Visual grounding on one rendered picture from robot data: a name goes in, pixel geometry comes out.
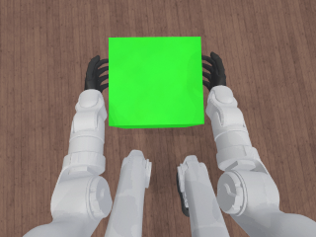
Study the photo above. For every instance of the carton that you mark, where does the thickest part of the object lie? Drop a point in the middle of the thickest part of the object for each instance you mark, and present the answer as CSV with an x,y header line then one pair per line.
x,y
155,82

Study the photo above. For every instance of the right robot forearm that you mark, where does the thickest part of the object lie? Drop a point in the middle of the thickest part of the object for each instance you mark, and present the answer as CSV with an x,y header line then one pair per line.
x,y
234,147

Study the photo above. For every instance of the right robot upper arm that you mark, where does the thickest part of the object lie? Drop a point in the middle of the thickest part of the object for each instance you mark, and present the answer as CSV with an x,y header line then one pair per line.
x,y
252,200

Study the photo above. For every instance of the robot left hand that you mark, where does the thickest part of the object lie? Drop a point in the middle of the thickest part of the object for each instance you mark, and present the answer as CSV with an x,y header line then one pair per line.
x,y
93,80

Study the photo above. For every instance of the right robot shin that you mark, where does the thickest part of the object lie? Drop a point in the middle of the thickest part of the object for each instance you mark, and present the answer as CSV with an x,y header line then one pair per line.
x,y
191,158

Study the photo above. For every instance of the robot right foot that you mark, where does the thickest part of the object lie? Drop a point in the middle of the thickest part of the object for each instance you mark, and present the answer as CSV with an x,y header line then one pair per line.
x,y
185,209

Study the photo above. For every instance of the robot right hand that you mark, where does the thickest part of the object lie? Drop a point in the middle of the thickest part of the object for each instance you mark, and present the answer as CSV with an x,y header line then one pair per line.
x,y
217,75

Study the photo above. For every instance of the left robot forearm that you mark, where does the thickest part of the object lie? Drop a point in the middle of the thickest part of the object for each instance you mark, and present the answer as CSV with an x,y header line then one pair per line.
x,y
87,137

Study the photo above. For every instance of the left robot upper arm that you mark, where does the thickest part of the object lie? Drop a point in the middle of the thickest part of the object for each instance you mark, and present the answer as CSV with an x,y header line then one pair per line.
x,y
77,206

